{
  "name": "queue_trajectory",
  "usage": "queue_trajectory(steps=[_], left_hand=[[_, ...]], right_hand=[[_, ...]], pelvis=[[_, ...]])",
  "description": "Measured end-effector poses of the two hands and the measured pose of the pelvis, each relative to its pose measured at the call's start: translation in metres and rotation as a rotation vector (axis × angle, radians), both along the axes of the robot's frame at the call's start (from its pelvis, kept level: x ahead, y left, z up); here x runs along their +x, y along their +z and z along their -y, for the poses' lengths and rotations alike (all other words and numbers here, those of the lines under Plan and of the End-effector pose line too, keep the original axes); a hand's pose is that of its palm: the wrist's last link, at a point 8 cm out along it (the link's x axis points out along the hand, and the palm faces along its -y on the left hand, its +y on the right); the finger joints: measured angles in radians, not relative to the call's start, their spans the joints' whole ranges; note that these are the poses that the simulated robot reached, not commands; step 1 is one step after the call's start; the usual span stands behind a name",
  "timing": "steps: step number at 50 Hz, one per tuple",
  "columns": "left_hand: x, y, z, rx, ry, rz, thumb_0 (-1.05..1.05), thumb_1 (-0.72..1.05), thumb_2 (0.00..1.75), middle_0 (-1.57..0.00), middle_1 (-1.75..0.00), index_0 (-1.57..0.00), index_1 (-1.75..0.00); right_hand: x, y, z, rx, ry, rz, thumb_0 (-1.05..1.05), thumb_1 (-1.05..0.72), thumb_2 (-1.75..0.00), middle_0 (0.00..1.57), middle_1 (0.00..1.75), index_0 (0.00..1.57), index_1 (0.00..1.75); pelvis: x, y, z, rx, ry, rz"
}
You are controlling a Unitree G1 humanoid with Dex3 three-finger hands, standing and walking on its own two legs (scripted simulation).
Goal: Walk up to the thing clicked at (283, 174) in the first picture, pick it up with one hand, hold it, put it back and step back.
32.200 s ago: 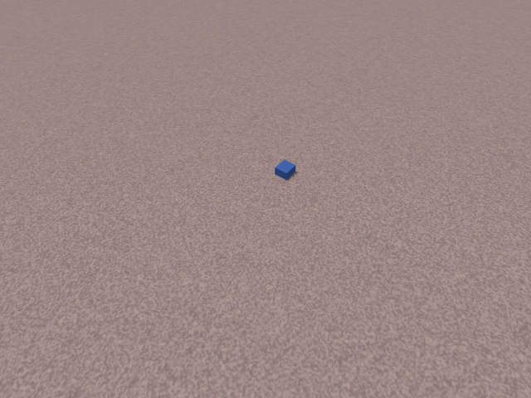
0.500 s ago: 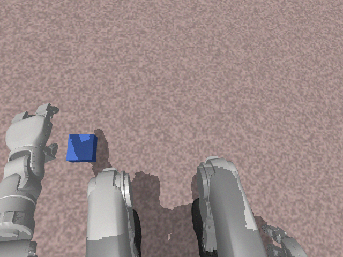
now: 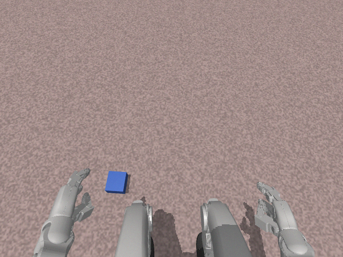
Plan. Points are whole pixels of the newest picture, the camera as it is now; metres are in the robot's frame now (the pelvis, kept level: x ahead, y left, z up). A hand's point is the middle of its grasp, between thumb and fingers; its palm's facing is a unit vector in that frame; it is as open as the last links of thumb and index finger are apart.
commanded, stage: home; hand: left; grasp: from above
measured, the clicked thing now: (117, 182) +0.43 +0.26 -0.53
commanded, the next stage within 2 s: none
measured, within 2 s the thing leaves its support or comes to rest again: neither
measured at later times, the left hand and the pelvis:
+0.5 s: hand (58, 214) +0.22 +0.19 +0.11, palm faces +0.10 -0.97 -0.21, open 8.3 cm; pelvis +0.06 +0.00 +0.15, yaw +2 degrees
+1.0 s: hand (57, 214) +0.22 +0.19 +0.11, palm faces +0.10 -0.98 -0.20, open 9.6 cm; pelvis +0.07 +0.00 +0.16, yaw +3 degrees
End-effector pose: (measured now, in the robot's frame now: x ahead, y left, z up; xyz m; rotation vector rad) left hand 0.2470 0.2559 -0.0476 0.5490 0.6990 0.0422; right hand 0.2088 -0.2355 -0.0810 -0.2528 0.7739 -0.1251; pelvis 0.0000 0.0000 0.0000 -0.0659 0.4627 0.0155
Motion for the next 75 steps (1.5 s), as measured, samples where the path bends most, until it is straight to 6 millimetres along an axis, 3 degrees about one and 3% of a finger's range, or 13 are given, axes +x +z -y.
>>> queue_trajectory(steps=[6,15,21,25,34,41,58,75], left_hand=[[-0.018,0.053,0.006,-0.126,0.121,-0.041,0.01,0.88,0.91,-0.21,-0.32,-0.21,-0.32],[-0.034,0.124,0.014,-0.266,0.253,-0.072,0.01,0.87,0.88,-0.20,-0.30,-0.20,-0.30],[-0.042,0.169,0.017,-0.306,0.282,-0.051,0.01,0.80,0.84,-0.19,-0.29,-0.19,-0.28],[-0.045,0.185,0.016,-0.303,0.278,-0.042,0.01,0.76,0.82,-0.19,-0.28,-0.18,-0.28],[-0.053,0.185,0.016,-0.323,0.292,-0.067,0.01,0.69,0.78,-0.18,-0.27,-0.18,-0.26],[-0.051,0.182,0.017,-0.328,0.287,-0.067,0.01,0.63,0.74,-0.17,-0.25,-0.17,-0.25],[-0.044,0.185,0.016,-0.316,0.269,-0.058,0.01,0.57,0.70,-0.16,-0.24,-0.16,-0.24],[-0.046,0.185,0.020,-0.315,0.268,-0.051,0.01,0.71,0.79,-0.18,-0.27,-0.18,-0.27]], right_hand=[[-0.011,0.054,-0.006,0.004,-0.037,0.014,0.00,-0.90,-0.90,0.21,0.30,0.20,0.30],[-0.031,0.125,0.001,-0.044,-0.107,0.032,0.01,-0.90,-0.90,0.21,0.30,0.20,0.30],[-0.030,0.160,0.003,-0.064,-0.131,0.085,0.01,-0.90,-0.90,0.21,0.30,0.20,0.30],[-0.019,0.173,0.002,-0.064,-0.124,0.136,0.01,-0.90,-0.90,0.20,0.30,0.20,0.30],[0.011,0.188,-0.006,-0.059,-0.063,0.226,0.01,-0.90,-0.90,0.21,0.30,0.20,0.30],[0.022,0.191,-0.009,-0.067,-0.034,0.239,0.01,-0.90,-0.90,0.21,0.30,0.20,0.30],[0.007,0.180,-0.005,-0.062,-0.056,0.172,0.01,-0.90,-0.90,0.21,0.30,0.20,0.30],[0.010,0.182,0.001,-0.067,-0.061,0.192,0.01,-0.90,-0.90,0.21,0.30,0.20,0.30]], pelvis=[[0.016,0.052,-0.001,0.004,0.012,0.066],[0.039,0.116,-0.002,0.006,0.029,0.173],[0.053,0.146,-0.004,0.011,0.035,0.238],[0.059,0.155,-0.005,0.015,0.038,0.265],[0.063,0.159,-0.004,0.024,0.044,0.291],[0.064,0.159,-0.003,0.026,0.046,0.295],[0.067,0.160,-0.004,0.026,0.038,0.296],[0.065,0.158,-0.001,0.028,0.037,0.294]])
